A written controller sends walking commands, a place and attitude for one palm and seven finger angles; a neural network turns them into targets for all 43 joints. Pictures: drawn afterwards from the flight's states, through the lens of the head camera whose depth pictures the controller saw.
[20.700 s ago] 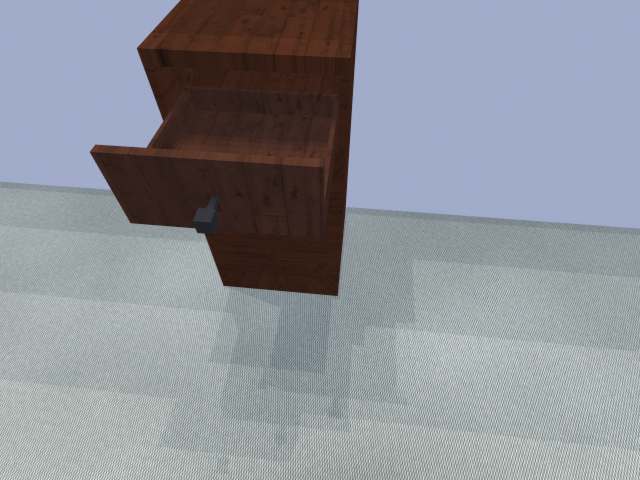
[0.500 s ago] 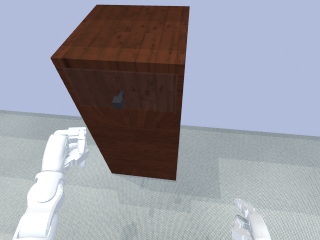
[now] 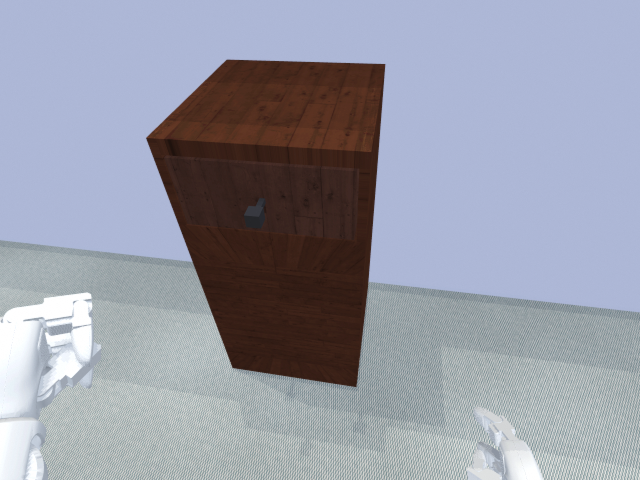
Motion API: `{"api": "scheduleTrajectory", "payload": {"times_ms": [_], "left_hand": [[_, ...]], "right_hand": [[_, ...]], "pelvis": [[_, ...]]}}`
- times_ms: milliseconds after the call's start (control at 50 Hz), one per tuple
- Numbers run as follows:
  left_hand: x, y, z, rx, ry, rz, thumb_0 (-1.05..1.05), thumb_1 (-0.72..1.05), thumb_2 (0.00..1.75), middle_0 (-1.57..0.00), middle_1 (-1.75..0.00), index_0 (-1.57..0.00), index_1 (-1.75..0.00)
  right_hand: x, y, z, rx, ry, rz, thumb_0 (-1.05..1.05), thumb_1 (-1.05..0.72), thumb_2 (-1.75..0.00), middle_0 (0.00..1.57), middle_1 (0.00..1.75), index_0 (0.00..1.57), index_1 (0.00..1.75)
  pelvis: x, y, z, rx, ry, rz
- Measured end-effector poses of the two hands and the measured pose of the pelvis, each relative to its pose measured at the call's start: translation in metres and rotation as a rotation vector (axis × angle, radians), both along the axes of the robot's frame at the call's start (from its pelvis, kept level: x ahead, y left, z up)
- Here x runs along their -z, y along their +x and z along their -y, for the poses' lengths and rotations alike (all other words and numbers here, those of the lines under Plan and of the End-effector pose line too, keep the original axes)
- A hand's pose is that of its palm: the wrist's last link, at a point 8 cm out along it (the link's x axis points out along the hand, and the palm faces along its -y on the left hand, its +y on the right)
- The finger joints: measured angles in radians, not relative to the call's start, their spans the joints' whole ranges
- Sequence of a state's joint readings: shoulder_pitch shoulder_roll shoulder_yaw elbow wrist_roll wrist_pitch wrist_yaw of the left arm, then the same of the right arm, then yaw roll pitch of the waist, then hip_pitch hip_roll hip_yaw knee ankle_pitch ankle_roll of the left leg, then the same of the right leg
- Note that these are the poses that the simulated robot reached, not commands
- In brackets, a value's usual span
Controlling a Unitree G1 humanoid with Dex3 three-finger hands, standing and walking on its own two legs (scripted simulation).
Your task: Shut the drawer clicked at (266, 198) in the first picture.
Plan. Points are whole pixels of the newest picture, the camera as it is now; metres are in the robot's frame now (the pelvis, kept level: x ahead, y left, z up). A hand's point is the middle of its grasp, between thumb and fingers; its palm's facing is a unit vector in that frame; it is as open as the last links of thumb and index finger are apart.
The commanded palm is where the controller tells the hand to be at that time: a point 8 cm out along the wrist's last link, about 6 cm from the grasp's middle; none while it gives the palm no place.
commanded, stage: draw the hand back to the body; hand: left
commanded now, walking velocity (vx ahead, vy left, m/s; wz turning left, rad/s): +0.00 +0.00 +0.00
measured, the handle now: (257, 211) +0.60 +0.21 -0.01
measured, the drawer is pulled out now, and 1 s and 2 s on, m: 0.00 0.00 0.00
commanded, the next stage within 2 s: step back with the hand held close in 0.18 s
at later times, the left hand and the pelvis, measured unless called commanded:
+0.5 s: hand (82, 374) +0.16 +0.24 +0.16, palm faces +0.39 -0.81 -0.43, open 3.2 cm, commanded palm +0.10 +0.28 +0.17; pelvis -0.03 +0.00 +0.00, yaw +0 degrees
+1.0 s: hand (44, 420) +0.12 +0.25 +0.16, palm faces +0.38 -0.81 -0.46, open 3.2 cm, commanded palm +0.05 +0.29 +0.17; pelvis -0.08 +0.01 -0.02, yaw +0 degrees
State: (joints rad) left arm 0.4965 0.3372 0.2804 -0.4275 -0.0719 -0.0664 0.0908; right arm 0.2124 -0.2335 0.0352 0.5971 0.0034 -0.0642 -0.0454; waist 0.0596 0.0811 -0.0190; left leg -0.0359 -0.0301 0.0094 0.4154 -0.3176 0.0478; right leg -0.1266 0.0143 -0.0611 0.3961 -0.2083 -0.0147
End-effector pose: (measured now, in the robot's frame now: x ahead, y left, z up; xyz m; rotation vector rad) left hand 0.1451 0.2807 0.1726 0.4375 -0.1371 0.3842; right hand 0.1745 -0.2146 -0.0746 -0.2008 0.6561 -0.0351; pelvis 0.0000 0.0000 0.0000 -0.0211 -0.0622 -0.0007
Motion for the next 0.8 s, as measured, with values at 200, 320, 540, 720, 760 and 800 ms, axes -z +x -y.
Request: {"api": "scheduleTrajectory", "payload": {"times_ms": [200,320,540,720,760,800], "left_hand": [[-0.002,-0.037,0.005,-0.042,0.008,0.045,0.01,0.89,0.9,-1.4,-1.6,-1.4,-1.6],[0.0,-0.037,0.011,-0.02,0.005,0.044,0.01,0.89,0.9,-1.4,-1.6,-1.4,-1.6],[-0.002,-0.024,0.004,0.048,0.089,0.031,0.01,0.89,0.9,-1.4,-1.6,-1.4,-1.6],[-0.005,-0.034,-0.009,0.078,0.153,0.013,0.01,0.89,0.9,-1.4,-1.6,-1.4,-1.6],[-0.007,-0.039,-0.01,0.077,0.163,0.026,0.01,0.89,0.9,-1.4,-1.6,-1.4,-1.6],[-0.008,-0.044,-0.01,0.074,0.169,0.039,0.01,0.89,0.9,-1.4,-1.6,-1.4,-1.6]], "right_hand": [[0.0,-0.022,0.006,-0.005,-0.006,0.044,0.01,-0.9,-0.9,0.2,0.3,0.2,0.3],[0.002,-0.035,0.009,0.007,-0.003,0.046,0.01,-0.9,-0.9,0.2,0.3,0.2,0.3],[0.01,-0.065,0.028,0.113,-0.052,-0.076,0.01,-0.9,-0.9,0.2,0.3,0.2,0.3],[0.01,-0.072,0.022,0.148,-0.069,-0.09,0.02,-0.9,-0.9,0.2,0.3,0.2,0.3],[0.009,-0.071,0.018,0.139,-0.064,-0.073,0.02,-0.9,-0.9,0.2,0.3,0.2,0.3],[0.008,-0.069,0.014,0.128,-0.057,-0.053,0.02,-0.9,-0.9,0.2,0.3,0.2,0.3]], "pelvis": [[0.001,-0.023,0.007,-0.009,0.005,0.034],[0.001,-0.028,0.011,-0.002,0.007,0.04],[0.001,-0.036,-0.001,0.007,0.008,-0.061],[0.006,-0.047,-0.013,0.011,0.026,-0.072],[0.008,-0.051,-0.014,0.013,0.03,-0.07],[0.009,-0.055,-0.014,0.015,0.033,-0.068]]}}
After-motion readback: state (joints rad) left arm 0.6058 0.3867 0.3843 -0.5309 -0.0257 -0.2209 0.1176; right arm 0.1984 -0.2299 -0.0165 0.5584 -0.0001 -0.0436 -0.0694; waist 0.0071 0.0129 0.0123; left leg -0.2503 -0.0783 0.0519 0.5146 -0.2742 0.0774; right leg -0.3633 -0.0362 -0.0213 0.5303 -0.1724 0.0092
